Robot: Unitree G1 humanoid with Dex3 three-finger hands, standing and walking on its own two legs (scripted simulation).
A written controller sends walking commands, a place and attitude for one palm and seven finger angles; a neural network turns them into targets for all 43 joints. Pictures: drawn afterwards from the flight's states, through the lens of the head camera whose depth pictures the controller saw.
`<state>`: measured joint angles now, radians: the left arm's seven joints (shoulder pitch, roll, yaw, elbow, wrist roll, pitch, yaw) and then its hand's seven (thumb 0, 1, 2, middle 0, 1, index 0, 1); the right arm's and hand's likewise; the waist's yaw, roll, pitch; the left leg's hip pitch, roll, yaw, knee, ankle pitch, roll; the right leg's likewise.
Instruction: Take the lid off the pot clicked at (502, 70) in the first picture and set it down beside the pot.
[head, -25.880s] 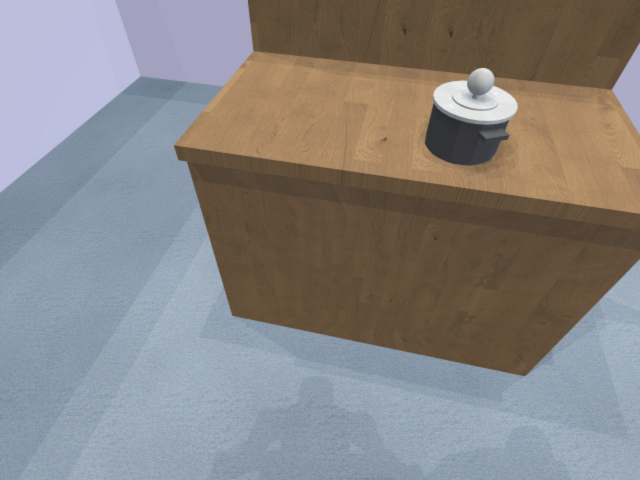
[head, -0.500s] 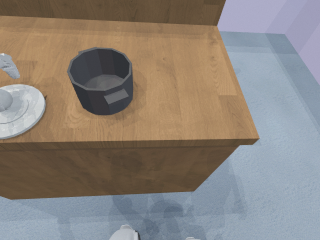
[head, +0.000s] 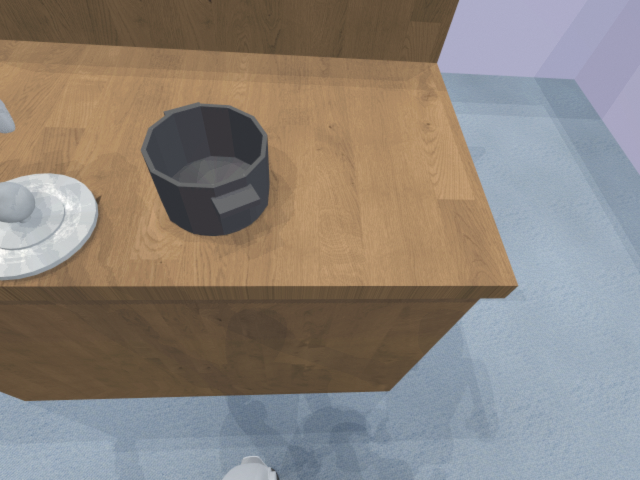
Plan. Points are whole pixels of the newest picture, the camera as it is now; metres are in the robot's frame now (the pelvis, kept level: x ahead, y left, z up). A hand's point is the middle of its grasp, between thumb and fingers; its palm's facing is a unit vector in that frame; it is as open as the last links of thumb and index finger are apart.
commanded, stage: raise the empty hand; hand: left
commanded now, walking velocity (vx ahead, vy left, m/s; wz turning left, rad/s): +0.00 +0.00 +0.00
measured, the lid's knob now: (9, 202) +0.44 +0.38 +0.07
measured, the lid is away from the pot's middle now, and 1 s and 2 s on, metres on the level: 0.24 0.24 0.24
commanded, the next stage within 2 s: draw the hand back to the body in 0.82 s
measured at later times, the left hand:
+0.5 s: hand out of the picture +0.44 +0.38 +0.21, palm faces -0.29 -0.14 -0.95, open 11.0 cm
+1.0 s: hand out of the picture +0.44 +0.38 +0.23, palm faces -0.27 -0.13 -0.95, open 11.0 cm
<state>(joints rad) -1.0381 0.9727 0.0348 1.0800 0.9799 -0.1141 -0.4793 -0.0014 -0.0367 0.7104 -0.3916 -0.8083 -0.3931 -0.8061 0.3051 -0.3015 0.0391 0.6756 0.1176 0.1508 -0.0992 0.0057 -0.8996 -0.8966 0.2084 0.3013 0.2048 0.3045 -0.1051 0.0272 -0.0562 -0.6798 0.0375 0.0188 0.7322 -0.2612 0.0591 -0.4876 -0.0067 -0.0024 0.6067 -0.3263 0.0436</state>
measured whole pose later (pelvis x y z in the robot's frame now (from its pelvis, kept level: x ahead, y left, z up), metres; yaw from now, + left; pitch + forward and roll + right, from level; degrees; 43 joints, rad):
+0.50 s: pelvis +0.00 +0.00 +0.01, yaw +0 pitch +10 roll -4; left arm -1.15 0.98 0.00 1.07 1.00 -0.06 -0.51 0.00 -0.04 0.71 -0.39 -0.81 -0.39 -0.81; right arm 0.30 -0.30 0.04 0.67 0.12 0.15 -0.08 0.01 -0.90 -0.90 0.21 0.30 0.20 0.30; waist -0.10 0.04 -0.05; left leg -0.61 0.02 0.02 0.66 -0.23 0.06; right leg -0.42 -0.02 0.00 0.53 -0.30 0.03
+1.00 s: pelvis +0.01 -0.01 +0.01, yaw +1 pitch +10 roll -3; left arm -1.19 0.99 -0.03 1.06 1.01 -0.02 -0.54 0.00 -0.04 0.71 -0.39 -0.81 -0.39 -0.81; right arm 0.29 -0.31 0.04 0.67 0.12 0.16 -0.06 0.01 -0.90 -0.90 0.21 0.30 0.20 0.30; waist -0.09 0.03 -0.03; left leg -0.56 0.02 0.01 0.59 -0.21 0.05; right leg -0.37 -0.02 -0.01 0.48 -0.28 0.04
